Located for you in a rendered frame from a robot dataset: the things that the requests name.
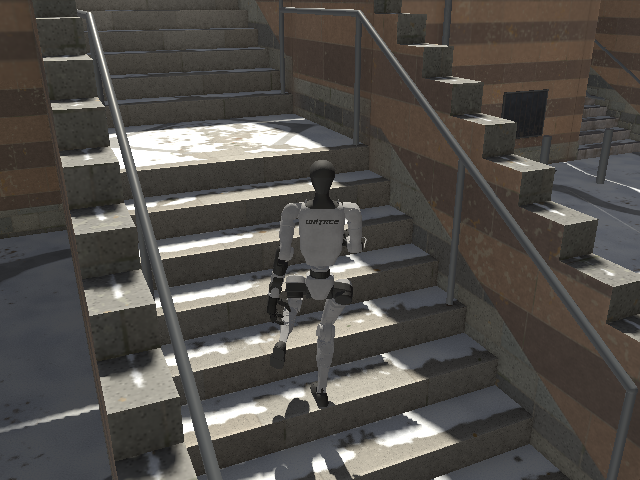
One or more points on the robot right forearm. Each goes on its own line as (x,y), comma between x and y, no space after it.
(347,238)

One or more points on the left robot hand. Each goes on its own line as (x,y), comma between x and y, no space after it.
(272,310)

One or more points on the right robot thigh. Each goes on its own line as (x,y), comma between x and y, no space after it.
(342,295)

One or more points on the robot left upper arm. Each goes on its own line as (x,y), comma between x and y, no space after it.
(290,212)

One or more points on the robot right upper arm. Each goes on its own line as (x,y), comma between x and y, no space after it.
(354,217)

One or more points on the right robot foot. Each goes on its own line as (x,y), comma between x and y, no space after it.
(321,398)

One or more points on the robot left forearm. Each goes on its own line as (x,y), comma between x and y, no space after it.
(278,275)

